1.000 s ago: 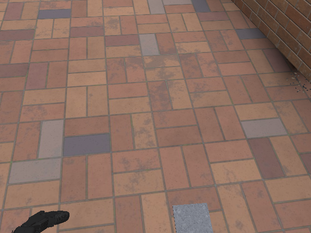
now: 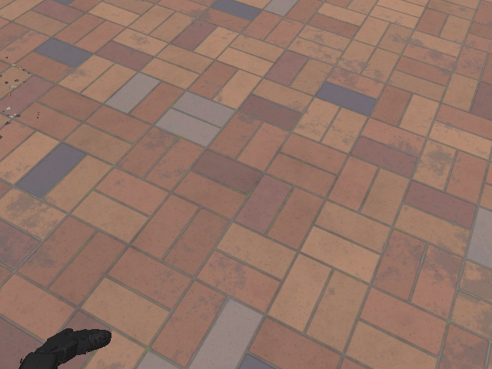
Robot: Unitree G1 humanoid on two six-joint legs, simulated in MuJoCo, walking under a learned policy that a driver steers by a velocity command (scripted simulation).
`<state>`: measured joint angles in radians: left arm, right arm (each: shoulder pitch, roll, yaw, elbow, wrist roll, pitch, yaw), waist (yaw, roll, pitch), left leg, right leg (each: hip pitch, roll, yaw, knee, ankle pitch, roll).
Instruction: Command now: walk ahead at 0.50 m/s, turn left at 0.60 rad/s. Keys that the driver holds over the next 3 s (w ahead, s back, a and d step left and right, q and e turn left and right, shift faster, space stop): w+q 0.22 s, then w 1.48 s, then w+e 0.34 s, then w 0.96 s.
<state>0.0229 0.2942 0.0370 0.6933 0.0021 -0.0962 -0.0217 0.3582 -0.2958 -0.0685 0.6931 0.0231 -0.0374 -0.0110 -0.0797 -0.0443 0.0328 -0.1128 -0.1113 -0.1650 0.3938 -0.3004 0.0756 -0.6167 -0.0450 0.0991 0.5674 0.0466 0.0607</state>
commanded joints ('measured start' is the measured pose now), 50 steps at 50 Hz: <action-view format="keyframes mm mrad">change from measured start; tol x32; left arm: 1 -74 115 36 -85 -9 -26 -9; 6 341 283 100 -1 25 -27 7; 31 411 30 -1 94 0 15 17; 50 -71 59 5 -11 -17 9 -23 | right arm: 1 12 -159 -46 -40 5 -4 -10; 26 -374 -46 10 -175 -1 -26 53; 31 84 -292 -74 -56 -28 -13 24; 50 25 -165 -34 92 -5 -41 10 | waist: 1 23 149 -23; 6 121 -265 -368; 26 152 -41 36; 32 -44 240 -408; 50 8 96 44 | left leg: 1 -44 245 -231 -34 191 126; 8 -693 108 -20 923 -183 -65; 27 -411 146 183 152 179 -16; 30 214 204 95 124 236 81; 31 515 470 -400 40 69 241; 39 -36 335 -68 -228 325 188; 50 72 342 70 -228 293 125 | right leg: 1 136 39 -11 -63 -38 -24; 4 398 26 -30 -124 -107 -92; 6 977 -359 585 -195 -377 -323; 13 508 -200 148 -369 -210 -240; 29 595 -176 -160 -77 432 -170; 31 17 39 -183 563 -425 -62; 33 -176 -10 -22 734 -564 -78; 50 -11 -41 -74 -10 24 -62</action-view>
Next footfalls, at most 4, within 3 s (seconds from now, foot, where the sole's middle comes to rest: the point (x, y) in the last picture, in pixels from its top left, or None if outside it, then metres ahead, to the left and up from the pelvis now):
0.10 right None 0.24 -0.14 -0.78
0.60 left None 0.45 0.18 -0.78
1.12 right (218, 256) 0.80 0.02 -0.78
1.64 left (122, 200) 1.02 0.32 -0.78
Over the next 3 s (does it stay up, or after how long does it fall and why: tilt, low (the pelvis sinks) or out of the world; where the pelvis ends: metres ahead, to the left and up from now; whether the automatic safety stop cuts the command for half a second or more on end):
stays up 1.64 0.30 0.01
